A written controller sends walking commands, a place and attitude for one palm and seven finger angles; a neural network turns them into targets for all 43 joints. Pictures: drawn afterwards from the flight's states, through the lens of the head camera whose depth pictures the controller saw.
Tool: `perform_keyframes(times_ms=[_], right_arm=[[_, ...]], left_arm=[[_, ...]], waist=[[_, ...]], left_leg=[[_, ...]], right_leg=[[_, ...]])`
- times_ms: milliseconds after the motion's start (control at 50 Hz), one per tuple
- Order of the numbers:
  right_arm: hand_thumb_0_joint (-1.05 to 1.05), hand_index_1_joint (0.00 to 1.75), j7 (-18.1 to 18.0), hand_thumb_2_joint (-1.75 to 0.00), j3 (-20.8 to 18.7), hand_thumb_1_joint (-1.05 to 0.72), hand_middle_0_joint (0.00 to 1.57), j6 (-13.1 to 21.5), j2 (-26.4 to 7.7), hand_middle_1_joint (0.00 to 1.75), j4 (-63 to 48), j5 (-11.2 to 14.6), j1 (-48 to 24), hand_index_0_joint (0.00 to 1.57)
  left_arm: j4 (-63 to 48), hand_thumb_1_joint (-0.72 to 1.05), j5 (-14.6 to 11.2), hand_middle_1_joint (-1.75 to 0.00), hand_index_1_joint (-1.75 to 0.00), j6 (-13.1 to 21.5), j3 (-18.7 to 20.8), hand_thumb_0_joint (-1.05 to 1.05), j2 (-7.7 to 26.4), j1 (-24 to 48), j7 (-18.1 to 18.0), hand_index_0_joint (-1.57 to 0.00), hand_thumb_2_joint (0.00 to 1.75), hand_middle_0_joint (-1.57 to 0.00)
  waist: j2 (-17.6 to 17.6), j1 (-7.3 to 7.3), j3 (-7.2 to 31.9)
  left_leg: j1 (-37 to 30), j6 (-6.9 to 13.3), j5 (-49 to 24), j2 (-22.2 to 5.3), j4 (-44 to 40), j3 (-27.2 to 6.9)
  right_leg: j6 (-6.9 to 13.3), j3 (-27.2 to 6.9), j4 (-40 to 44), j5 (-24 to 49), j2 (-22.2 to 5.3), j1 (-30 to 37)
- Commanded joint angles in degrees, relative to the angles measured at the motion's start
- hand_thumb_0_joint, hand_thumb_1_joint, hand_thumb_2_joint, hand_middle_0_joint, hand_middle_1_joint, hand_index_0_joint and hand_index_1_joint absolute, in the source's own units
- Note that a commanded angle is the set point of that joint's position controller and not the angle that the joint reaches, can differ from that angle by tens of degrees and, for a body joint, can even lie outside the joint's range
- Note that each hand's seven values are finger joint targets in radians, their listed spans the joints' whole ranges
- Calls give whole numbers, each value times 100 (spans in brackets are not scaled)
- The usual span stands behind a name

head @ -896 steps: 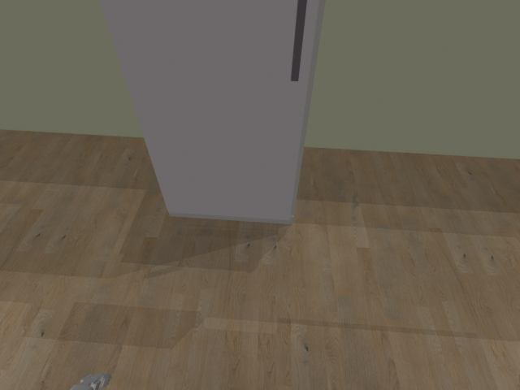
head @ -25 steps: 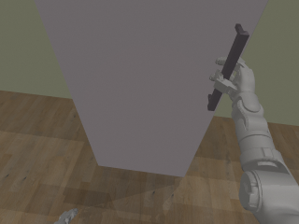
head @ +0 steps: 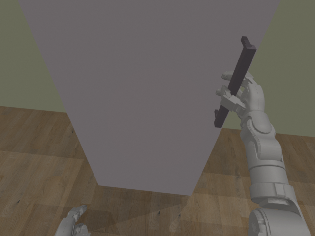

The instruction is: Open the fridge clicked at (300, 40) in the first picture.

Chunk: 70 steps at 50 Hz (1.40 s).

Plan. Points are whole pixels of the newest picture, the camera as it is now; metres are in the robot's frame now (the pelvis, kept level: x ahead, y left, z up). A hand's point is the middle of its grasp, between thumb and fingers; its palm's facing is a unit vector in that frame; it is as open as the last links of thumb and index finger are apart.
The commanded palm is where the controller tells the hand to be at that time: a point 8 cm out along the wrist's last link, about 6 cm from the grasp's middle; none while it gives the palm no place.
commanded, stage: pull the door a little, standing still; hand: right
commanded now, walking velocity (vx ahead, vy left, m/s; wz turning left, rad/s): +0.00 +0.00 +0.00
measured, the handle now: (229, 88) +0.47 -0.15 +0.16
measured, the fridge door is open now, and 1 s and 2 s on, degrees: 0 19 51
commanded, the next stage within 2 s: walk backward, drawing the door open in 0.34 s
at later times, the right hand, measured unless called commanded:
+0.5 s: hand (226, 118) +0.34 -0.12 +0.17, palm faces -0.02 +1.00 -0.08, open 6.4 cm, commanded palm +0.31 -0.17 +0.17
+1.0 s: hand (216, 157) +0.25 -0.08 +0.16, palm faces +0.01 +0.98 -0.17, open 6.8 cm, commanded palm +0.21 -0.13 +0.17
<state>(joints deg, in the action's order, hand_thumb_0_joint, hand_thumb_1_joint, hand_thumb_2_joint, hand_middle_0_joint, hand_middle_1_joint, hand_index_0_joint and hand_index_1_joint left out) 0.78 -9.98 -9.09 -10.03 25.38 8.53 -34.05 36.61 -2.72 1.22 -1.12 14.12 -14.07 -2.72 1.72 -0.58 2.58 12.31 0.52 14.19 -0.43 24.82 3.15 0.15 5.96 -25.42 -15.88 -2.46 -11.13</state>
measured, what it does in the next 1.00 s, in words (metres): stands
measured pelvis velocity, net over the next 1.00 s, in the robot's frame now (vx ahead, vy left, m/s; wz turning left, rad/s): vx -0.03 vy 0.02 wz -0.04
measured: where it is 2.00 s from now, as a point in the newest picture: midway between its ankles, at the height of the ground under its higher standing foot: outside the picture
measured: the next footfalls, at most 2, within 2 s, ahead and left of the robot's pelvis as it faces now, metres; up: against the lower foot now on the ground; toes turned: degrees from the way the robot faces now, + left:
left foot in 1.30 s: -0.01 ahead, +0.21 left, +0.00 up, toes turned -14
right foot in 1.50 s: -0.11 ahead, +0.03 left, +0.00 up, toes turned -27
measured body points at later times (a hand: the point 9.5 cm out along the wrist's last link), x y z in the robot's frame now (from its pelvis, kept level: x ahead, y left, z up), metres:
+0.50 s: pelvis +0.04 +0.00 +0.00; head +0.03 +0.02 +0.45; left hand +0.21 +0.23 -0.08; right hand +0.34 -0.17 +0.18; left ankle -0.02 +0.11 -0.74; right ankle -0.03 -0.12 -0.73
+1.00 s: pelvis -0.03 +0.02 -0.01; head +0.00 +0.04 +0.44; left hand +0.15 +0.23 -0.10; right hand +0.24 -0.14 +0.17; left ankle -0.01 +0.11 -0.74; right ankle -0.03 -0.11 -0.73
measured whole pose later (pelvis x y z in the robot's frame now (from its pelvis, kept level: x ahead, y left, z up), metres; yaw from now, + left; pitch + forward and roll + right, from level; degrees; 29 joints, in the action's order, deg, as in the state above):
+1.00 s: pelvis -0.03 +0.02 -0.01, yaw -2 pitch +1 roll +0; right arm -4.2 3.1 2.1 -9.8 -25.2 1.0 7.1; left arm 30.0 1.2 -2.6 -1.6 10.9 -9.0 -4.1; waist 3.1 -2.6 -3.0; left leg 16.2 2.4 14.5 -0.7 29.6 7.1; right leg 0.3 -0.2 -39.4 -18.0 -0.7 -19.9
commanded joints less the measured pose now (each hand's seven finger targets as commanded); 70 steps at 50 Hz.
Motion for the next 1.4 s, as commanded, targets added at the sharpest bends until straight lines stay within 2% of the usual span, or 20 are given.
perform_keyframes(times_ms=[0,420,440,460,500,580,640,700,780,860,920,980,1000,1020,1060,1100,1140,1240,1320,1380], right_arm=[[0,140,13,-90,-48,-90,45,136,-702,140,-1554,59,-1995,45],[0,140,121,-90,60,-90,45,-771,-544,140,-6308,295,3051,45],[0,140,-247,-90,-198,-90,45,270,-1981,140,-6805,-272,245,45],[0,140,-424,-90,-366,-90,45,679,-1854,140,-6131,-322,642,45],[0,140,-396,-90,482,-90,45,903,-808,140,-5572,-411,2598,45],[0,140,-427,-90,530,-90,45,1282,-880,140,-6194,-497,2778,45],[0,140,-468,-90,660,-90,45,1414,-747,140,-6417,-540,2932,45],[0,140,-542,-90,670,-90,45,1500,-712,140,-6510,-596,3183,45],[0,140,-586,-90,631,-90,45,1636,-749,140,-6646,-651,3372,45],[0,140,-597,-90,493,-90,45,1821,-848,140,-6589,-669,3545,45],[0,140,-571,-90,735,-90,45,1815,-557,140,-6772,-737,3447,45],[0,140,-575,-90,1087,-90,45,1783,-353,140,-7062,-718,3163,45],[0,140,-552,-90,1259,-90,45,1786,-317,140,-7251,-681,2961,45],[0,140,-541,-90,1405,-90,45,1817,-305,140,-7261,-661,2779,45],[0,140,-538,-90,1094,-90,45,1913,-684,140,-7500,-938,2604,45],[0,140,-531,-90,1245,-90,45,1982,-425,140,-7148,-1004,2772,45],[0,140,-520,-90,1505,-90,45,1890,-146,140,-6982,-937,2759,45],[0,140,-479,-90,1583,-90,45,1852,-209,140,-7121,-909,2541,45],[0,140,-484,-90,1141,-90,45,1752,-568,140,-7340,-909,2714,45],[0,140,-292,-90,1450,-90,45,1669,-164,140,-7320,-1057,2472,45]], left_arm=[[-801,90,-4,-30,-30,143,207,0,614,377,-29,-20,90,-20],[-1690,90,29,-30,-30,-131,83,0,399,1239,273,-20,90,-20],[-1628,90,111,-30,-30,-153,41,0,596,1166,37,-20,90,-20],[-1323,90,187,-30,-30,-152,105,0,475,976,-87,-20,90,-20],[-1346,90,292,-30,-30,-280,95,0,461,899,-130,-20,90,-20],[-1534,90,313,-30,-30,-432,155,0,388,916,-125,-20,90,-20],[-1629,90,352,-30,-30,-426,128,0,314,1050,-75,-20,90,-20],[-1656,90,391,-30,-30,-369,103,0,284,1071,-44,-20,90,-20],[-1676,90,405,-30,-30,-332,105,0,212,987,-2,-20,90,-20],[-1661,90,377,-30,-30,-229,107,0,22,969,-105,-20,90,-20],[-1637,90,358,-30,-30,-73,58,0,-143,1086,-195,-20,90,-20],[-1470,90,393,-30,-30,32,55,0,-35,952,-232,-20,90,-20],[-1470,90,380,-30,-30,99,148,0,161,892,-246,-20,90,-20],[-1453,90,427,-30,-30,187,214,0,192,963,-157,-20,90,-20],[-1329,90,596,-30,-30,323,277,0,103,1102,-82,-20,90,-20],[-1039,90,474,-30,-30,504,332,0,81,1179,-28,-20,90,-20],[-979,90,418,-30,-30,613,358,0,77,1291,-2,-20,90,-20],[-904,90,311,-30,-30,625,339,0,22,1380,-17,-20,90,-20],[-865,90,204,-30,-30,536,436,0,-189,1292,-102,-20,90,-20],[-1010,90,369,-30,-30,688,281,0,-363,1217,-243,-20,90,-20]], waist=[[-179,161,1922],[-196,567,1716],[-27,-36,925],[-335,-85,737],[-172,-44,1091],[61,-105,1795],[203,-81,1534],[329,-68,1226],[24,-128,1291],[-920,-30,1449],[-1309,115,1134],[-501,-145,1074],[410,-277,1074],[1213,-221,1127],[1090,-136,1028],[236,-21,1076],[436,13,1104],[969,-101,779],[-1573,-75,1195],[-1384,-53,778]], left_leg=[[-900,105,-3276,71,76,-40],[-1415,69,-3974,-1,264,-9],[-439,-72,-3899,-343,-288,-656],[-223,-7,-3547,-473,-433,-583],[-273,-4,-3960,-420,-27,-288],[-274,-157,-3989,-247,581,-83],[79,-180,-2217,-47,550,-44],[90,-157,-1950,-13,431,-12],[-393,-113,-3540,-204,300,-28],[-1332,328,-5403,-1128,182,-374],[-916,662,-4180,-1477,-9,-396],[-159,387,-2526,-863,772,317],[915,-53,-1247,-163,1773,443],[1804,-256,1204,295,2830,-94],[2235,-288,1617,53,4076,-947],[2107,-214,1150,-40,3513,-1106],[835,-202,811,24,2357,-834],[-1065,-173,158,251,-169,-196],[504,618,428,-1222,-1054,-390],[-176,1101,-2100,-1461,-173,-13]], right_leg=[[146,-283,-52,3055,139,777],[116,-320,-52,3652,61,682],[235,-171,-386,2773,-65,513],[239,-440,-461,2356,-46,483],[265,-483,-401,3396,-175,895],[254,-584,-534,5224,-388,1629],[246,-743,-283,5484,-591,1653],[222,-790,-211,5514,-602,1401],[111,-735,-469,4858,-385,925],[14,-525,-1339,864,201,-616],[83,-705,-1948,-590,231,-1108],[-8,-685,-319,1018,14,-69],[309,-1946,526,2958,-759,840],[799,-3707,1277,4039,-1797,1512],[1185,-4580,983,4311,-2193,1227],[1065,-3445,458,3779,-1886,1444],[663,-2678,595,2502,-1377,401],[358,-2182,974,-676,-486,-1233],[-182,-293,-2557,-722,548,-348],[-118,-273,-3338,-1447,73,-1439]])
